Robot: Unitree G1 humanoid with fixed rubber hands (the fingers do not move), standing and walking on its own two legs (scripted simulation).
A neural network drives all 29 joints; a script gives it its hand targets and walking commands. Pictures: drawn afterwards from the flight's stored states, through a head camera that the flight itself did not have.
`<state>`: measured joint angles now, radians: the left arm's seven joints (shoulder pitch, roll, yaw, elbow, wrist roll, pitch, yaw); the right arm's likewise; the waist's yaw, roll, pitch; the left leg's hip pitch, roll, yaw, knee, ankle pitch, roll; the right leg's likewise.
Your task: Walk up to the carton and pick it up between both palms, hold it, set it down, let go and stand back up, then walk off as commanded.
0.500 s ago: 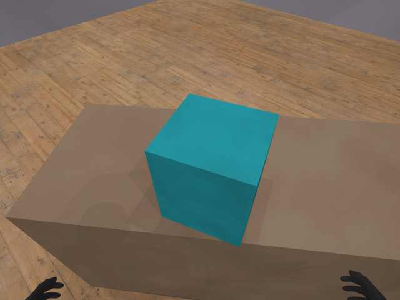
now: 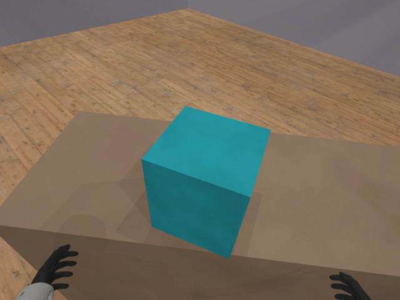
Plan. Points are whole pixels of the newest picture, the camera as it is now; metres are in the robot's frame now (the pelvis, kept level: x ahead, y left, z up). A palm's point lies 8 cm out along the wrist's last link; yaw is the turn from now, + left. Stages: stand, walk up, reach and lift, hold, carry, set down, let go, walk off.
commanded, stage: reach and lift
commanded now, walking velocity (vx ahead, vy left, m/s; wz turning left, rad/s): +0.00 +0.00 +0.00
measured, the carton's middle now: (207, 181) +0.41 -0.01 +0.02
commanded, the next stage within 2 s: none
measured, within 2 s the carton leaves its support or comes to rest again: neither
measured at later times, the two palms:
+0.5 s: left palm (46, 269) +0.21 +0.30 -0.03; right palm out of the picture +0.16 -0.24 -0.03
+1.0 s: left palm (52, 259) +0.22 +0.28 +0.00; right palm out of the picture +0.14 -0.16 +0.00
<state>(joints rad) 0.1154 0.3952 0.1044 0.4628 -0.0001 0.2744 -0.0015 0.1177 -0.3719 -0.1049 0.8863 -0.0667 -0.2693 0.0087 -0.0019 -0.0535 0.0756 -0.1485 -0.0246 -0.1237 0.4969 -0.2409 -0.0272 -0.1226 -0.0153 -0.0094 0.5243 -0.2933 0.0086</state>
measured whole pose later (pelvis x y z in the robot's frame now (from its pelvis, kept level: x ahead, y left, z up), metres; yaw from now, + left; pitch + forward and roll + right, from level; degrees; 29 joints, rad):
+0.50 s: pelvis +0.02 +0.02 +0.01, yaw +0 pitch -7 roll +0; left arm 0.19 0.40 0.11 0.35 0.00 0.18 -0.10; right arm 0.29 -0.22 -0.03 0.62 0.00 -0.31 -0.13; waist 0.00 -0.07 0.08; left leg -0.05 -0.02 -0.12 0.39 -0.22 -0.02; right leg 0.01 -0.02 -0.01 0.35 -0.24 0.02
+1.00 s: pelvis +0.02 +0.02 +0.01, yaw -1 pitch -7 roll -1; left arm 0.27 0.42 0.07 0.20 -0.05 0.01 -0.22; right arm 0.51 -0.04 0.14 0.26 0.05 -0.34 -0.31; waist 0.01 -0.07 0.08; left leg -0.04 -0.02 -0.10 0.41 -0.24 -0.01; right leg 0.02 -0.02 0.01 0.33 -0.23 0.03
